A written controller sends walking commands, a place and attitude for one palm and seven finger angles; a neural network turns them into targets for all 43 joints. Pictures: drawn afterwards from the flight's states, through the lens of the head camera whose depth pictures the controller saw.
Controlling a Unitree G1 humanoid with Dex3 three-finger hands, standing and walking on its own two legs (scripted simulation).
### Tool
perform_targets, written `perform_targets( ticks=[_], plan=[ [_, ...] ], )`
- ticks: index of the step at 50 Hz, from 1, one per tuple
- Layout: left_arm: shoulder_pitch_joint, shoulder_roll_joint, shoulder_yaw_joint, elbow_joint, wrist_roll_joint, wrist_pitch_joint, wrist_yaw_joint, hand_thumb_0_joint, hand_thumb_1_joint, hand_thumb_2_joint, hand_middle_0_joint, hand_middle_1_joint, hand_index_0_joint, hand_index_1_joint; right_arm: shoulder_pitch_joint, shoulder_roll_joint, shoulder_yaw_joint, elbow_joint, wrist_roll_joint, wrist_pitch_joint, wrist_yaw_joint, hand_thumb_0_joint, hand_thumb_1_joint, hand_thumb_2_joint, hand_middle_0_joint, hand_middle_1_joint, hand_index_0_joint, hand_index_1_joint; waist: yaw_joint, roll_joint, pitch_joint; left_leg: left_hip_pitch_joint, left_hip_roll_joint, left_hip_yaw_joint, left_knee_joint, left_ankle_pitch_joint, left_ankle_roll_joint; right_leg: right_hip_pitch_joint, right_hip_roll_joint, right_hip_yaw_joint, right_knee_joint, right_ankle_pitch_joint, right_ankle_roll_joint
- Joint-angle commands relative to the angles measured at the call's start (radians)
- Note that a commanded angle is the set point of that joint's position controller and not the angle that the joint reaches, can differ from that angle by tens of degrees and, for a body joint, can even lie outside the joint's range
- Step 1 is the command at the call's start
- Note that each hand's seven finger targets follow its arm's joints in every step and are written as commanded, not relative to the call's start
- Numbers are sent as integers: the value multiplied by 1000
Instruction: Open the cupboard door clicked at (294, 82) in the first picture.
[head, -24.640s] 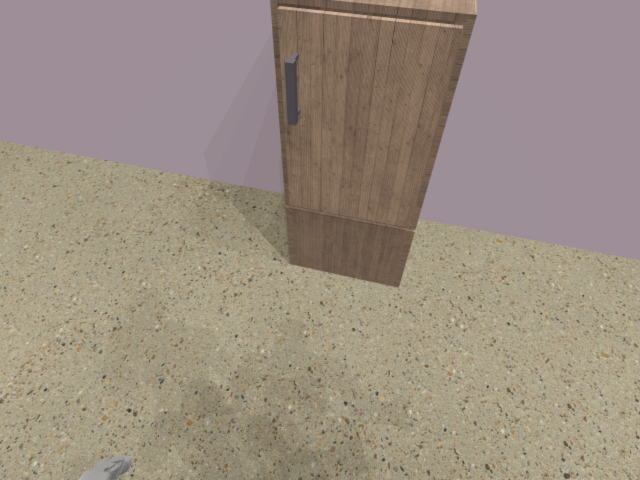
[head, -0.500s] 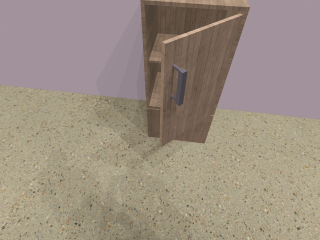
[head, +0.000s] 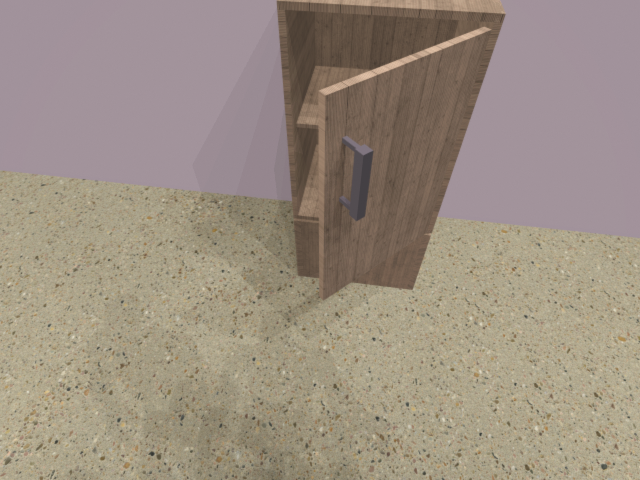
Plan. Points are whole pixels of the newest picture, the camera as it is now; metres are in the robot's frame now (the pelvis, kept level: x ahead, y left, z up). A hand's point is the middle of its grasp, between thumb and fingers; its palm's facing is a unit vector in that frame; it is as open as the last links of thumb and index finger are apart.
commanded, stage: look to check the result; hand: left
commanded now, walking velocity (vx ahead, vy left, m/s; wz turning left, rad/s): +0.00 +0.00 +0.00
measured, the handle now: (352, 179) +0.61 -0.02 +0.00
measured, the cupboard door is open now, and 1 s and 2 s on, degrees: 45 45 45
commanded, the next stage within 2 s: walk to a spot facing it in 0.08 s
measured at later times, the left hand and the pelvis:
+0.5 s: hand out of the picture +0.05 +0.19 -0.18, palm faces -0.06 -0.97 -0.23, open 7.4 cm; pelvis +0.00 -0.01 -0.01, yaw -7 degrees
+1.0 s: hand out of the picture +0.09 +0.13 -0.16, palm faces -0.27 -0.93 -0.27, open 7.4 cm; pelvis +0.00 -0.05 +0.00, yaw -22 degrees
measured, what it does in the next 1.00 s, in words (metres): lifts its left foot, turning right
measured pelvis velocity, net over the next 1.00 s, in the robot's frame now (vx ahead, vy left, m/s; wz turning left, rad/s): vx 0.00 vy -0.05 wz -0.39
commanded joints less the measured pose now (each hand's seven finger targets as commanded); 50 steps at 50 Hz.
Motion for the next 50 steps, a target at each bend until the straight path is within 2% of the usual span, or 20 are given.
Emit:
perform_targets(
  ticks=[1, 10, 11, 13, 19, 23, 25, 26, 28, 30, 31, 32, 33, 34, 35, 36, 38, 40, 43, 50],
  plan=[
    [25, 150, 22, -37, 4, -19, 9, 0, 900, 900, -200, -300, -200, -300, 25, -139, -26, -30, 1, -19, -10, 0, -900, -900, 200, 300, 200, 300, -8, -18, -58, 41, 116, -90, -44, 192, 17, -5, -120, 94, -62, 189, -28],
    [19, 157, 23, -38, 4, -19, 9, 0, 900, 900, -200, -300, -200, -300, 18, -144, -24, -29, 1, -20, -11, 0, -900, -900, 200, 300, 200, 300, -6, -15, -54, 49, 120, -85, -50, 203, 15, 6, -121, 95, -71, 205, -27],
    [16, 155, 25, -40, 3, -18, 8, 0, 900, 900, -200, -300, -200, -300, 23, -146, -25, -29, 0, -19, -13, 0, -900, -900, 200, 300, 200, 300, -9, -11, -61, 61, 124, -78, -45, 213, 13, 4, -118, 104, -67, 224, -29],
    [43, 106, 23, -42, 3, -4, 12, 0, 900, 900, -200, -300, -200, -300, 60, -85, -18, -24, 0, -9, -19, 0, -900, -900, 200, 300, 200, 300, -10, -17, -72, 73, 130, -46, -5, 232, 5, -14, -119, 111, -38, 292, -24],
    [30, 133, 56, -103, 10, 31, 3, 0, 900, 900, -200, -300, -200, -300, 80, -117, -54, -76, -3, 17, -32, 0, -900, -900, 200, 300, 200, 300, -18, -7, -30, 47, 163, 3, 55, 140, 7, -123, -92, 150, 67, 277, -34],
    [25, 110, 67, -156, 14, 45, -10, 0, 900, 900, -200, -300, -200, -300, 84, -150, -75, -121, -6, 21, -36, 0, -900, -900, 200, 300, 200, 300, -13, 73, -25, 39, 249, -57, 16, 75, 57, -217, -25, 128, 201, 119, -20],
    [22, 96, 71, -183, 17, 56, -18, 0, 900, 900, -200, -300, -200, -300, 83, -164, -84, -140, -9, 17, -36, 0, -900, -900, 200, 300, 200, 300, -8, 145, -19, -1, 333, -112, -40, 62, 112, -245, 7, 89, 358, -114, -9],
    [16, 85, 73, -195, 18, 60, -22, 0, 900, 900, -200, -300, -200, -300, 80, -169, -87, -148, -12, 15, -35, 0, -900, -900, 200, 300, 200, 300, -7, 179, -20, -7, 366, -117, -56, 96, 138, -260, 5, 64, 433, -222, -1],
    [18, 74, 77, -214, 18, 61, -27, 0, 900, 900, -200, -300, -200, -300, 67, -166, -87, -171, -15, 12, -34, 0, -900, -900, 200, 300, 200, 300, 1, 176, -33, -28, 389, -97, -38, 154, 158, -249, -17, 63, 486, -283, -1],
    [82, 68, 82, -205, 18, 52, -31, 0, 900, 900, -200, -300, -200, -300, 24, -162, -90, -190, -15, 10, -32, 0, -900, -900, 200, 300, 200, 300, 42, 123, -68, -49, 345, -4, 88, 245, 111, -148, -19, 45, 327, -154, -2],
    [139, 91, 91, -192, 20, 44, -29, 0, 900, 900, -200, -300, -200, -300, 4, -158, -91, -205, -8, 14, -32, 0, -900, -900, 200, 300, 200, 300, 72, 26, -87, -102, 281, 51, 228, 174, 55, -51, -32, 80, 153, 45, -9],
    [175, 189, 108, -185, 33, 29, -15, 0, 900, 900, -200, -300, -200, -300, 2, -95, -88, -231, 7, 20, -28, 0, -900, -900, 200, 300, 200, 300, 75, -299, -104, -267, 119, 156, 455, -146, -30, 41, -228, 398, -22, 311, -65],
    [192, 249, 117, -185, 25, 28, -3, 0, 900, 900, -200, -300, -200, -300, -21, -75, -84, -262, 5, 28, -23, 0, -900, -900, 200, 300, 200, 300, 92, -404, -90, -373, 28, 101, 669, -447, -54, 34, -355, 546, -52, 538, -137],
    [174, 230, 113, -189, 17, 31, 3, 0, 900, 900, -200, -300, -200, -300, 0, -96, -90, -246, 6, 38, -21, 0, -900, -900, 200, 300, 200, 300, 70, -283, -83, -384, 57, 0, 774, -411, -47, 12, -341, 506, -44, 396, -192],
    [119, 179, 108, -209, 17, 33, 10, 0, 900, 900, -200, -300, -200, -300, -28, -91, -93, -235, 2, 43, -19, 0, -900, -900, 200, 300, 200, 300, 48, -244, -34, -417, 71, -33, 811, -340, -46, -43, -277, 494, -56, 304, -169],
    [77, 166, 104, -224, 14, 32, 10, 0, 900, 900, -200, -300, -200, -300, -35, -87, -93, -235, 2, 44, -14, 0, -900, -900, 200, 300, 200, 300, 28, -182, -5, -433, 78, -37, 833, -271, -54, -49, -237, 462, -35, 315, -158],
    [81, 145, 102, -231, 10, 19, 16, 0, 900, 900, -200, -300, -200, -300, -23, -74, -89, -233, 1, 43, -11, 0, -900, -900, 200, 300, 200, 300, 17, -85, -57, -432, 81, -42, 827, -205, -66, 8, -210, 425, -1, 420, -133],
    [107, 150, 100, -233, 8, 14, 17, 0, 900, 900, -200, -300, -200, -300, -17, -60, -88, -233, 4, 48, -11, 0, -900, -900, 200, 300, 200, 300, 18, -75, -98, -431, 76, -40, 808, -170, -77, 58, -182, 392, 10, 465, -102],
    [134, 146, 103, -230, 9, 16, 18, 0, 900, 900, -200, -300, -200, -300, -39, -69, -90, -249, 5, 51, -18, 0, -900, -900, 200, 300, 200, 300, 27, -123, -102, -453, 67, -53, 781, -159, -83, 92, -164, 408, 5, 477, -65],
    [168, 152, 111, -245, 16, 19, 15, 0, 900, 900, -200, -300, -200, -300, -110, -75, -85, -295, 6, 42, -23, 0, -900, -900, 200, 300, 200, 300, 45, -124, -108, -464, 49, -70, 710, -200, -84, 116, -163, 501, 20, 509, -127]
  ],
)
